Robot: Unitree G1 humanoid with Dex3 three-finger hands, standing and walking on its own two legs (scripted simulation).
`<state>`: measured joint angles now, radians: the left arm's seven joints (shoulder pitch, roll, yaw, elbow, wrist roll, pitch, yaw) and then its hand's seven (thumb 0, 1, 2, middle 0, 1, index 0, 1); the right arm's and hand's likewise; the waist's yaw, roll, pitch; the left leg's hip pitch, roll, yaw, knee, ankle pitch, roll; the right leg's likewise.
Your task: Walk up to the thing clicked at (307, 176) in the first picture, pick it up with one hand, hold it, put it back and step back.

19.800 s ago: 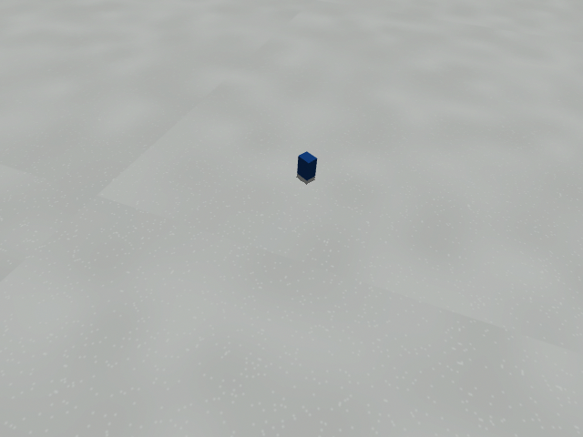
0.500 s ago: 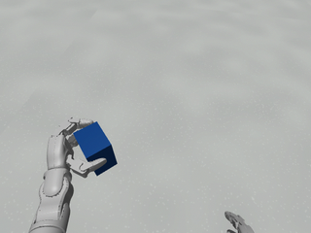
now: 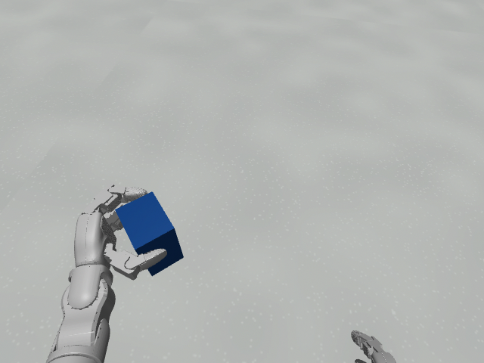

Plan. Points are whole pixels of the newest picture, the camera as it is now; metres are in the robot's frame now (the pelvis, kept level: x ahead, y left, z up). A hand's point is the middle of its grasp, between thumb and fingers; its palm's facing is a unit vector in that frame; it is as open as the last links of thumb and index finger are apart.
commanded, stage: hold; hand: left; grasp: from the side
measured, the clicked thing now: (152, 235) +0.33 +0.15 +0.02
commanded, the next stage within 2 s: crouch in 1.24 s
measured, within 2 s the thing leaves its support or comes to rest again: neither
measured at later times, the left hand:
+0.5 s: hand (133, 228) +0.33 +0.17 +0.05, palm faces +0.15 -0.99 -0.01, open 11.4 cm
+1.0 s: hand (131, 227) +0.33 +0.18 +0.05, palm faces +0.16 -0.99 -0.01, open 11.4 cm
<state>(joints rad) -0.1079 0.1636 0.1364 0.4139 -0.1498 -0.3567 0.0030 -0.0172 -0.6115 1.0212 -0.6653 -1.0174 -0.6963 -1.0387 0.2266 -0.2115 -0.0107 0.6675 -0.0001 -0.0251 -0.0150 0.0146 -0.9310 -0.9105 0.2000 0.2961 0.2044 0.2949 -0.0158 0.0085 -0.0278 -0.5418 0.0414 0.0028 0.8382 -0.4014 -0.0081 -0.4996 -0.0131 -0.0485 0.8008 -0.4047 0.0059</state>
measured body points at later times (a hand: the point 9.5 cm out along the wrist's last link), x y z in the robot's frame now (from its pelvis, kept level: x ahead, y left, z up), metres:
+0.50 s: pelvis +0.00 +0.00 +0.00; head +0.04 +0.01 +0.45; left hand +0.31 +0.23 +0.05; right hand +0.13 -0.24 -0.11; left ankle +0.01 +0.12 -0.70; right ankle +0.00 -0.12 -0.70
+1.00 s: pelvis +0.00 +0.00 +0.00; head +0.03 +0.01 +0.45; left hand +0.31 +0.23 +0.06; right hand +0.13 -0.24 -0.11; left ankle +0.01 +0.12 -0.70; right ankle +0.00 -0.12 -0.70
